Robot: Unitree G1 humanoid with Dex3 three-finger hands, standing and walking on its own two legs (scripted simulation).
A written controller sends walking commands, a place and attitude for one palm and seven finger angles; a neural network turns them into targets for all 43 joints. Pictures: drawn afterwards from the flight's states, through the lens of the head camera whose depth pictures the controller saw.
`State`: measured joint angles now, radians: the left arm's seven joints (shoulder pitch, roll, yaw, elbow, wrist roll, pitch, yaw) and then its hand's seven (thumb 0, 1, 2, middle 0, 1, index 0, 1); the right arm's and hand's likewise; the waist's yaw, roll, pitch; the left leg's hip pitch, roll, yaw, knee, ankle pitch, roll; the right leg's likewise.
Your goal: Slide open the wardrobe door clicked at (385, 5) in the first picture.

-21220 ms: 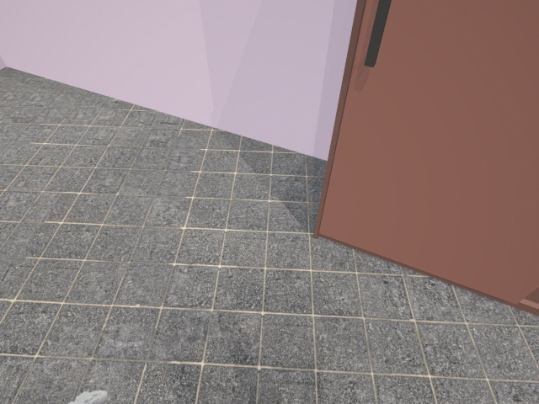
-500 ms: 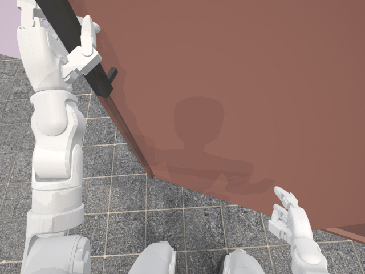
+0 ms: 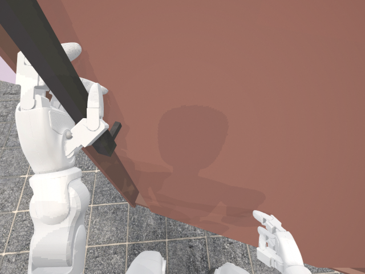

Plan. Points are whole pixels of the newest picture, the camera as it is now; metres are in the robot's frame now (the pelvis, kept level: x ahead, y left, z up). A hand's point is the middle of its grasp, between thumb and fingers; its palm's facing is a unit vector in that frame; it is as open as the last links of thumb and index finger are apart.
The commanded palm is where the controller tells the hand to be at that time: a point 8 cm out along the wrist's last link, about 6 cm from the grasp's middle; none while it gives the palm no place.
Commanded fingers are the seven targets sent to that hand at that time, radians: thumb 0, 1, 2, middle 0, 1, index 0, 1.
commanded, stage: step sideways, sliding the door along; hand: left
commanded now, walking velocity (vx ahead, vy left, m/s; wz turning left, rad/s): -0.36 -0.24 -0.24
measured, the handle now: (74, 69) +0.31 +0.19 +0.27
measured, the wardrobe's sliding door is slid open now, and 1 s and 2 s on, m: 0.10 0.21 0.34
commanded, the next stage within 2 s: none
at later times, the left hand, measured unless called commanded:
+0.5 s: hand (133, 129) +0.27 +0.11 +0.23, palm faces +0.24 -0.97 -0.04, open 7.3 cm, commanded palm +0.23 +0.09 +0.23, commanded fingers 0.00 0.90 0.90 -0.45 -1.40 -0.45 -1.40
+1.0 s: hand (173, 142) +0.25 +0.06 +0.23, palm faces +0.10 -0.99 +0.04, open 6.9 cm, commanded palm +0.23 +0.04 +0.21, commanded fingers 0.00 0.90 0.90 -0.45 -1.40 -0.45 -1.40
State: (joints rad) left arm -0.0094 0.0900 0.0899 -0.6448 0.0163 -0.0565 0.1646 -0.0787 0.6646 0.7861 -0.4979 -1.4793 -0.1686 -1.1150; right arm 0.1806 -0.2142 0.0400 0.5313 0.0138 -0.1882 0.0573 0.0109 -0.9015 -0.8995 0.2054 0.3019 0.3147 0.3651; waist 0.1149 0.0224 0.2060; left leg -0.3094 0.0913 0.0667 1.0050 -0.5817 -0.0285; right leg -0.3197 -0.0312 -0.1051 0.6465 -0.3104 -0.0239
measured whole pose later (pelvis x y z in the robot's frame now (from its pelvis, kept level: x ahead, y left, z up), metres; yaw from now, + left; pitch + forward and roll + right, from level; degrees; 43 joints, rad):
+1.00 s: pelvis -0.13 -0.08 +0.03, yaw -9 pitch -2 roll -7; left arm -0.41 0.19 0.13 -0.17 -0.04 -0.03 0.13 0.01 0.67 0.79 -0.46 -1.41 -0.21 -1.27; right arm 0.17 -0.14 0.00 0.60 0.02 -0.07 0.04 0.01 -0.90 -0.90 0.20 0.30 0.20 0.30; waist 0.11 0.02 0.21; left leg -0.20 0.22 0.05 0.43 -0.19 -0.05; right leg -0.43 -0.01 -0.04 1.05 -0.37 0.05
